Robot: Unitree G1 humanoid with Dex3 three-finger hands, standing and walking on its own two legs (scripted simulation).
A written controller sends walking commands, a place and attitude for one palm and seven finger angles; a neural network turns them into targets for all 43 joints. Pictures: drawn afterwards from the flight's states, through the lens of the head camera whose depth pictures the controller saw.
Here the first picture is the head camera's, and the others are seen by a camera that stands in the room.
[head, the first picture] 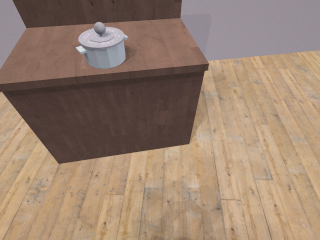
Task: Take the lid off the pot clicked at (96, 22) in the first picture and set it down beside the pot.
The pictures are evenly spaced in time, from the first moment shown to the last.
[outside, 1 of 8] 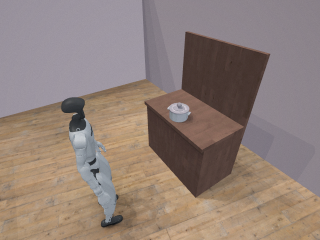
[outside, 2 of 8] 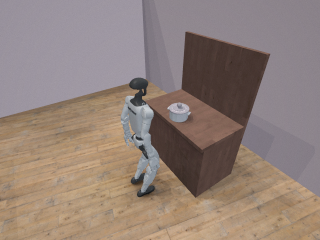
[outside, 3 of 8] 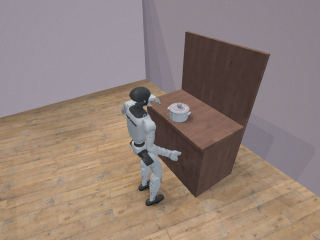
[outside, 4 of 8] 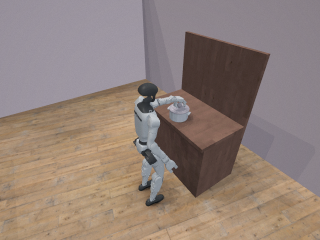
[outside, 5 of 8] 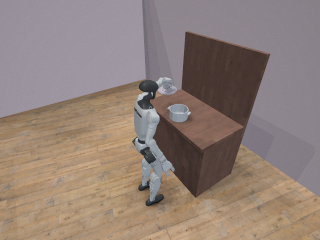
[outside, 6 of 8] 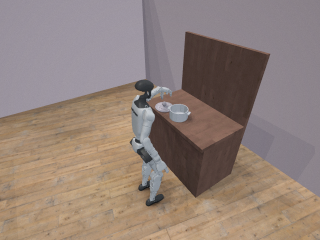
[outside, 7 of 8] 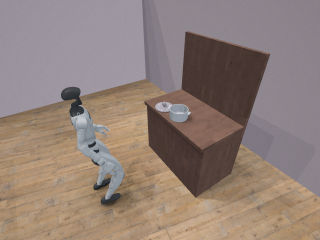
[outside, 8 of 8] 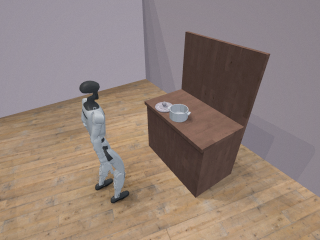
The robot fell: no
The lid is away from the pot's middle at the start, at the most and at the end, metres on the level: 0.00 0.23 0.23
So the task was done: yes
